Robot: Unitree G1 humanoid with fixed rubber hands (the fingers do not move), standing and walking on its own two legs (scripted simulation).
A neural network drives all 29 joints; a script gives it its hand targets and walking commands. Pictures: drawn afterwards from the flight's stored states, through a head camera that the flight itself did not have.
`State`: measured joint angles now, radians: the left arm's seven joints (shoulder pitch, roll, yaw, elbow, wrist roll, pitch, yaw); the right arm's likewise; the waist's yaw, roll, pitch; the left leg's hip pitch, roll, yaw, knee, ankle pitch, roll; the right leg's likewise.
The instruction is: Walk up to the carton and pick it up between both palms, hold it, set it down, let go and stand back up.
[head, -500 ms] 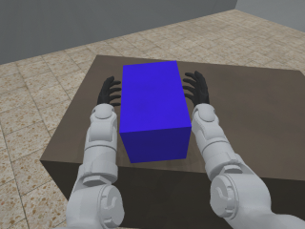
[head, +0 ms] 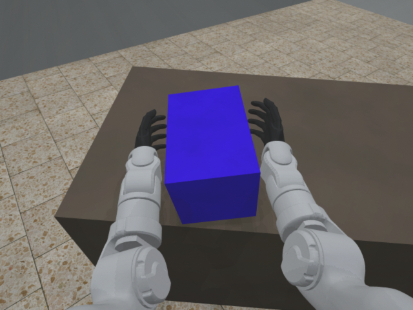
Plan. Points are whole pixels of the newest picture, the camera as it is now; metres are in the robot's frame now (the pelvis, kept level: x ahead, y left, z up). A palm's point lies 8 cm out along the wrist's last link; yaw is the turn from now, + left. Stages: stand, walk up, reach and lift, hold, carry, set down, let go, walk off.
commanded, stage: set down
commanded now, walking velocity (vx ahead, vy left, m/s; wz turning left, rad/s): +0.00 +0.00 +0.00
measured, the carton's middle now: (210, 153) +0.43 +0.02 +0.06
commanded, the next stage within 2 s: none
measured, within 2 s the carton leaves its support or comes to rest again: neither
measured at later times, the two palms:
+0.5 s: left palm (150, 155) +0.40 +0.14 +0.08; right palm (270, 145) +0.42 -0.11 +0.10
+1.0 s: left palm (151, 156) +0.40 +0.14 +0.08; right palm (272, 148) +0.41 -0.11 +0.10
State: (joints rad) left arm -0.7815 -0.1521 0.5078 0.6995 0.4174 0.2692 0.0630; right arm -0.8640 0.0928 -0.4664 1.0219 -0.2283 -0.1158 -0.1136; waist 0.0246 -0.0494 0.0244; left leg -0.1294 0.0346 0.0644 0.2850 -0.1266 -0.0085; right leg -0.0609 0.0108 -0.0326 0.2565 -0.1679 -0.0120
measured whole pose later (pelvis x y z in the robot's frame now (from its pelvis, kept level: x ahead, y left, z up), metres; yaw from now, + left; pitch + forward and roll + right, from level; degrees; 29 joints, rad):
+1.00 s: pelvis +0.00 +0.00 +0.00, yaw -2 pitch +2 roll +0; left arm -0.78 -0.20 0.61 0.73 0.50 0.15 0.05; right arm -0.83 0.13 -0.60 0.96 -0.40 -0.15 -0.06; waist 0.05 -0.04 0.02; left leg -0.18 0.04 0.11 0.28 -0.12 0.00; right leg -0.14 0.01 -0.02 0.27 -0.16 -0.01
